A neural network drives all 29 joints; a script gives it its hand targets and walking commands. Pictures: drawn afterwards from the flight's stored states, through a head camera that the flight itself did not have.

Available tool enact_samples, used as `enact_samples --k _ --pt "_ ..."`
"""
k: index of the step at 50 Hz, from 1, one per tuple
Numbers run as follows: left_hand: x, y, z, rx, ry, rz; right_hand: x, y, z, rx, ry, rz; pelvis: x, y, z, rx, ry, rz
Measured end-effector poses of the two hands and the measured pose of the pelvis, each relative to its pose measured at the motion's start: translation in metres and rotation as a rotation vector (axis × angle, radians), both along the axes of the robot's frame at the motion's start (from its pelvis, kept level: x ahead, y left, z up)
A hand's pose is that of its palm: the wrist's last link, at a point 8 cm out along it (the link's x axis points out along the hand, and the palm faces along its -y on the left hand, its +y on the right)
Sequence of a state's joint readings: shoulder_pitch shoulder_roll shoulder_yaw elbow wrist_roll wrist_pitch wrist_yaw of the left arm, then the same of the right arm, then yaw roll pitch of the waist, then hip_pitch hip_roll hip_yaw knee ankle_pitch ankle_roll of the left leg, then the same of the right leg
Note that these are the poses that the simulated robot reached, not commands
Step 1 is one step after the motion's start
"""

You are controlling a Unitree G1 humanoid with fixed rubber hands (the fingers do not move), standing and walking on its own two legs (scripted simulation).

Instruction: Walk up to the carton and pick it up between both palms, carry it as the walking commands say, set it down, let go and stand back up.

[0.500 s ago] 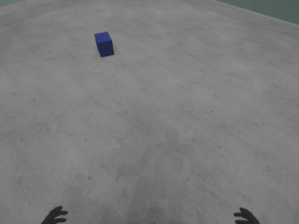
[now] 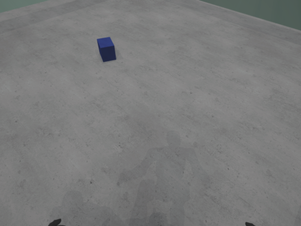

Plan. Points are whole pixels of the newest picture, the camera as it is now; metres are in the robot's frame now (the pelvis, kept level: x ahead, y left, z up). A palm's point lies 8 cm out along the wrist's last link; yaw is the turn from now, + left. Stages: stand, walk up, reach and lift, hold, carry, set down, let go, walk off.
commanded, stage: stand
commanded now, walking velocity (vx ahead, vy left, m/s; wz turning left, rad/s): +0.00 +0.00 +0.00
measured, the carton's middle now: (106, 49) +2.03 +0.52 -0.68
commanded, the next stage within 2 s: walk up in 1.22 s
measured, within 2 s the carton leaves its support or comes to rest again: neither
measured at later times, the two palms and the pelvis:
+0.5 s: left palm out of the picture +0.08 +0.29 -0.11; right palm out of the picture +0.08 -0.29 -0.11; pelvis +0.00 +0.00 +0.01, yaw +0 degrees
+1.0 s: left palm out of the picture +0.09 +0.29 -0.11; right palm out of the picture +0.09 -0.29 -0.11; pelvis +0.01 +0.00 +0.01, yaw +0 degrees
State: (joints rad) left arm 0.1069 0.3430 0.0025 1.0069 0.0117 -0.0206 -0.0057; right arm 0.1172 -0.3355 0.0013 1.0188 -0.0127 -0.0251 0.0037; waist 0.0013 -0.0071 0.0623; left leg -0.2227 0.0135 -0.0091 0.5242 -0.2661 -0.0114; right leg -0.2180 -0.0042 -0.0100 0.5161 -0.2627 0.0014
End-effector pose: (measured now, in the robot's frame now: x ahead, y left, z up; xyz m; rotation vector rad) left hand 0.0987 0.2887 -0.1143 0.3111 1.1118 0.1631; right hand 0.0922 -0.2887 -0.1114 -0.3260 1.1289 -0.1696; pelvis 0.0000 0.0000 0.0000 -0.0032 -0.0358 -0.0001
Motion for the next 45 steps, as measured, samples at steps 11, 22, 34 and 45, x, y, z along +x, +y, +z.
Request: enact_samples --k 11,22,34,45 --pt "-0.006 0.001 0.004 -0.002 0.027 0.008 -0.005 0.001 0.005 0.001 0.024 -0.011 0.0 0.001 0.007 0.0 -0.008 -0.001" --pt "-0.012 0.004 0.005 0.003 0.053 0.018 -0.01 0.0 0.006 0.001 0.044 -0.019 0.0 0.001 0.01 -0.001 -0.011 -0.001" --pt "-0.015 0.005 0.005 0.005 0.071 0.027 -0.01 -0.001 0.005 0.0 0.058 -0.024 0.002 0.0 0.011 -0.001 -0.009 0.0" --pt "-0.012 0.004 0.006 0.007 0.072 0.029 -0.007 -0.003 0.006 -0.001 0.061 -0.025 0.005 -0.001 0.011 0.0 -0.006 0.001"
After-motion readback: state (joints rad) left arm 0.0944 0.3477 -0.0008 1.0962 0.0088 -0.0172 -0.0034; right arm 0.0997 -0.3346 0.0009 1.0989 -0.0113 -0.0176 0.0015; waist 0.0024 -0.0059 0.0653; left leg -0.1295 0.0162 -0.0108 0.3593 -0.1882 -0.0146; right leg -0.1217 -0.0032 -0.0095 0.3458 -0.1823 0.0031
